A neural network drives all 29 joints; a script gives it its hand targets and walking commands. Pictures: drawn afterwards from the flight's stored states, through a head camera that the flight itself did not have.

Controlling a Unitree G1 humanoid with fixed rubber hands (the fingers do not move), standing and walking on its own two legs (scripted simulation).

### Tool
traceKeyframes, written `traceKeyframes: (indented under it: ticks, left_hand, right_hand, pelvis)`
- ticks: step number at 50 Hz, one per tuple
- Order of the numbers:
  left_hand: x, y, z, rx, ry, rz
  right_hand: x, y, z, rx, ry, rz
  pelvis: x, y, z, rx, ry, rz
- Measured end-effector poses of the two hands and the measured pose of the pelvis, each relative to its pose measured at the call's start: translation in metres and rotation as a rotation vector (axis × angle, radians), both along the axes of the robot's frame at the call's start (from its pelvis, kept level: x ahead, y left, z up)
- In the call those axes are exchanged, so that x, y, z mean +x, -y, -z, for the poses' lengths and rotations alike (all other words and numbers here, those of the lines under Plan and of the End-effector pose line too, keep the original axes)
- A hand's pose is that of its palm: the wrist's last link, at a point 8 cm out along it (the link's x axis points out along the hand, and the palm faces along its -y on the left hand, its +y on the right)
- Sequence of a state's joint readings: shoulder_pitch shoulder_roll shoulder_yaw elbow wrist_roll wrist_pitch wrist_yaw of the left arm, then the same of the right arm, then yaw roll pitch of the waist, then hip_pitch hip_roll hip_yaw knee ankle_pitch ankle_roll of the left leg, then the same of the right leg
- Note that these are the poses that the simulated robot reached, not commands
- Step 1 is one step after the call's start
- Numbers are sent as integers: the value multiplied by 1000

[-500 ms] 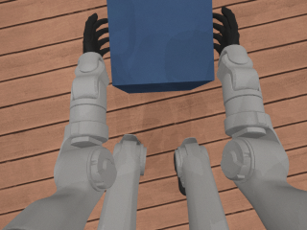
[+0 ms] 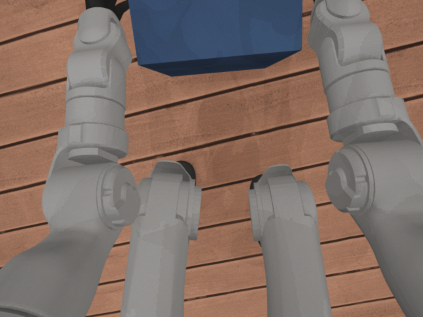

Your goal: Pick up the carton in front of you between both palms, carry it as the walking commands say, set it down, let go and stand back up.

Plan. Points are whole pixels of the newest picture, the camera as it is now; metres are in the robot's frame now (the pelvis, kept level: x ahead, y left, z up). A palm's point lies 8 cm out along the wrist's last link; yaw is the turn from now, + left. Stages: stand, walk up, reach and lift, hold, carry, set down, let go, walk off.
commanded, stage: set down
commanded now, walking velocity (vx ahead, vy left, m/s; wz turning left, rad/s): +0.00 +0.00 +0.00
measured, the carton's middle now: (213, 2) +0.56 +0.04 -0.25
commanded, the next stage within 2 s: none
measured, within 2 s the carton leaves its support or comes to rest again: rests again in 0.30 s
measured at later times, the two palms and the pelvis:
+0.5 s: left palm (110, 19) +0.52 +0.18 -0.18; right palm out of the picture +0.55 -0.12 -0.18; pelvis -0.01 +0.00 -0.02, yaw +0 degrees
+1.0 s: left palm (109, 18) +0.52 +0.19 -0.19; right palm out of the picture +0.55 -0.12 -0.19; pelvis -0.01 +0.00 -0.03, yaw +0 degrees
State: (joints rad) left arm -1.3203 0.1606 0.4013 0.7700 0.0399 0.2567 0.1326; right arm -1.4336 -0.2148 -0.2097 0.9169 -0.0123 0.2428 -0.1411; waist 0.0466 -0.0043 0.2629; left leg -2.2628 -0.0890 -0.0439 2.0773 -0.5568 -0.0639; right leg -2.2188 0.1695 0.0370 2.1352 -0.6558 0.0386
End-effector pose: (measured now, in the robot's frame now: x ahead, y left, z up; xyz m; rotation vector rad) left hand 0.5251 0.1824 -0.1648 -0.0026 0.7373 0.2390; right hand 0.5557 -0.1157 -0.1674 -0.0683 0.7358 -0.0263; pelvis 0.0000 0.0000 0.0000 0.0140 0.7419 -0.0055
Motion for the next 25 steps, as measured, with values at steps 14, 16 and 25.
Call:
traceKeyframes:
  ticks: [14,16,25]
  left_hand:
    - [-3,1,10,-20,-18,14]
    - [-6,1,14,-22,-25,19]
    - [-7,-2,19,-27,-27,43]
  right_hand:
    - [-1,3,9,-5,-19,-10]
    - [-3,3,12,-8,-26,-12]
    - [-4,4,15,6,-21,-27]
  pelvis:
    - [2,1,15,5,35,5]
    - [1,1,15,5,45,6]
    - [-5,0,20,4,93,9]
